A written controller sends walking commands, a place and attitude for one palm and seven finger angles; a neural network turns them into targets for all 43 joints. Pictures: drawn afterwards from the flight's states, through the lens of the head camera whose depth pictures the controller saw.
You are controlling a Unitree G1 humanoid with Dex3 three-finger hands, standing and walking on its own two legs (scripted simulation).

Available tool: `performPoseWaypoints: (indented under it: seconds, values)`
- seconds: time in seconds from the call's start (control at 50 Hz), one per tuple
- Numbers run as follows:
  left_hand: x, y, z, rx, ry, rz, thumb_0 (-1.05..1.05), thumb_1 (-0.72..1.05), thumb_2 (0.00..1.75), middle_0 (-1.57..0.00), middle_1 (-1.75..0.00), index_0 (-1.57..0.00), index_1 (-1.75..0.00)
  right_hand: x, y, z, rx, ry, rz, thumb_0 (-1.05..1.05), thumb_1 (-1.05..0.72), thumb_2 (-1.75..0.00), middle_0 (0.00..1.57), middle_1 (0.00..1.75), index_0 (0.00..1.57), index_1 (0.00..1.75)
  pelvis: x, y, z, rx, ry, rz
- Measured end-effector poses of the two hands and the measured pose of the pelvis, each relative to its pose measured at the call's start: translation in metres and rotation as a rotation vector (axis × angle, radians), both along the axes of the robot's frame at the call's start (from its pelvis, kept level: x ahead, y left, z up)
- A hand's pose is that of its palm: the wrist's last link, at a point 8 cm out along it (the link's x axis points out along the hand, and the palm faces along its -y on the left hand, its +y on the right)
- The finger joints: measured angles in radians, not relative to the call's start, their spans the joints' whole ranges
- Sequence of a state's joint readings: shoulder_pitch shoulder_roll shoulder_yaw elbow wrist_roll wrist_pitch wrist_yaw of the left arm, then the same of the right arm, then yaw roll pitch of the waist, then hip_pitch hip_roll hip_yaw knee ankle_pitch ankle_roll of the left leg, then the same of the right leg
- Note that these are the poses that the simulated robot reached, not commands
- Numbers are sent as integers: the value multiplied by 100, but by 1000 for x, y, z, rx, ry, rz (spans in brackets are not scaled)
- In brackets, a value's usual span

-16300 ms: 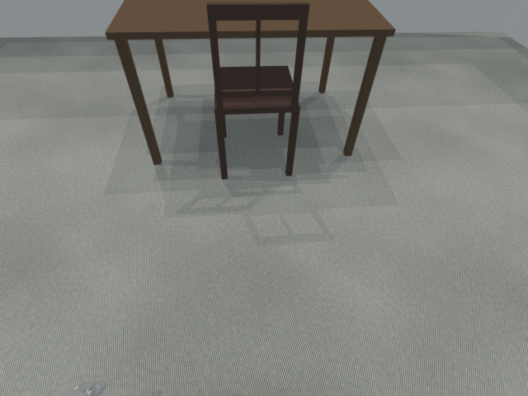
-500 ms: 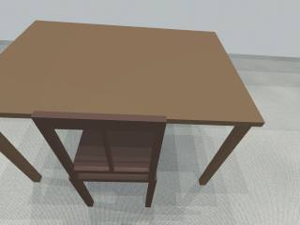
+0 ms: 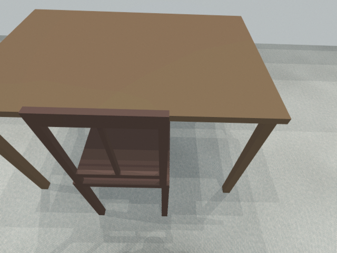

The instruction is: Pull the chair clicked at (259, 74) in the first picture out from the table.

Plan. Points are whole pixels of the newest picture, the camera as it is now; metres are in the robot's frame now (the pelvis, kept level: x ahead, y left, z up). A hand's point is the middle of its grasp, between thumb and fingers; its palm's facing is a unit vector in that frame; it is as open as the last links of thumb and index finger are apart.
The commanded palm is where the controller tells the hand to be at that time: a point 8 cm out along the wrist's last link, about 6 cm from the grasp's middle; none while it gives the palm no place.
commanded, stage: come to a stop and stand still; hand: left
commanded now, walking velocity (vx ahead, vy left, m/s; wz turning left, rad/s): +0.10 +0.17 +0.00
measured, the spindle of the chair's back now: (110, 152) +0.41 +0.21 -0.09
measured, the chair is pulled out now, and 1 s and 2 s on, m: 0.00 0.00 0.00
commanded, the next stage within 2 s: look again from close up in 1.06 s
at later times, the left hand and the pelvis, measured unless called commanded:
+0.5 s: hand out of the picture -0.01 +0.21 -0.17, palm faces +0.02 -0.97 -0.22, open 7.4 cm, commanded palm none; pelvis -0.01 +0.03 +0.00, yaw +1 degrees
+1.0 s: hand out of the picture +0.02 +0.23 -0.17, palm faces +0.04 -0.98 -0.18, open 7.3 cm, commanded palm none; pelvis +0.01 +0.06 +0.01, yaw +1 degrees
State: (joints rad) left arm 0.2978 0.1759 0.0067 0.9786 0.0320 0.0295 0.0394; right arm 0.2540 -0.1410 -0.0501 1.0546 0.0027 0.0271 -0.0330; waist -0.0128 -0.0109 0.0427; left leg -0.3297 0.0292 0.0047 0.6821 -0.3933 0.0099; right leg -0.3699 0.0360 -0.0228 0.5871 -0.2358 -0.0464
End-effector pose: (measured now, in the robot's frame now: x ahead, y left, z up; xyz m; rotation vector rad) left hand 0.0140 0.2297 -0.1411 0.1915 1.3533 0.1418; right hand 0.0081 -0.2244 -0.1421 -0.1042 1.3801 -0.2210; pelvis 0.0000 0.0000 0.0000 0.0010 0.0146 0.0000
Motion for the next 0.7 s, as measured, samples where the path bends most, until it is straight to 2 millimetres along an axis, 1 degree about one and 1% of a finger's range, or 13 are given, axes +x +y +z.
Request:
performPoseWaypoints:
  seconds: [0.06,0.12,0.16,0.22,0.3,0.34,0.4,0.46,0.54,0.6,0.7]
  values:
    - [2,-8,-1,-20,-30,11,0,91,90,-19,-30,-20,-30,-3,-7,6,-15,-4,25,1,-92,-90,20,30,20,30,-3,-3,3,-12,1,9]
    - [3,-8,-2,-28,-57,23,1,92,90,-20,-30,-20,-30,-10,-6,12,-23,2,47,0,-92,-90,20,30,20,30,-5,-4,5,-19,2,12]
    - [4,-8,-1,-33,-69,26,1,93,90,-20,-30,-20,-30,-18,-1,17,-17,13,56,0,-92,-90,20,30,20,30,-6,-4,9,-8,-3,5]
    - [2,-5,3,-35,-77,28,1,93,90,-20,-30,-20,-30,-30,10,18,8,35,61,0,-91,-90,20,30,20,30,-6,-2,12,-8,-4,7]
    - [-8,-1,7,-27,-58,32,0,92,90,-20,-30,-20,-30,-46,28,13,54,73,55,0,-91,-90,20,30,20,30,-6,4,13,-12,-8,9]
    - [-17,3,7,-19,-32,25,0,91,90,-20,-30,-20,-30,-48,35,7,69,77,54,0,-91,-90,20,30,20,30,-8,9,10,-16,-16,8]
    - [-28,11,7,-7,6,24,0,91,90,-20,-30,-20,-30,-47,44,0,80,53,43,1,-91,-90,20,30,20,30,-8,18,6,-12,-18,17]
    - [-32,22,5,1,21,33,0,91,90,-20,-30,-20,-30,-43,52,-3,80,30,40,1,-91,-90,20,30,20,30,-7,27,4,-4,-18,17]
    - [-26,32,6,2,1,41,0,90,90,-20,-30,-20,-30,-35,59,-3,72,5,49,1,-91,-90,20,30,20,30,-4,37,4,-2,-20,12]
    - [-20,36,7,-6,-24,48,0,90,90,-20,-30,-20,-30,-23,62,0,62,-17,63,1,-91,-90,20,30,20,30,-1,43,6,-3,-25,13]
    - [-10,40,6,-19,-44,53,0,91,90,-20,-30,-20,-30,-4,59,6,25,-47,86,1,-92,-90,20,30,20,30,2,51,8,-5,-36,15]
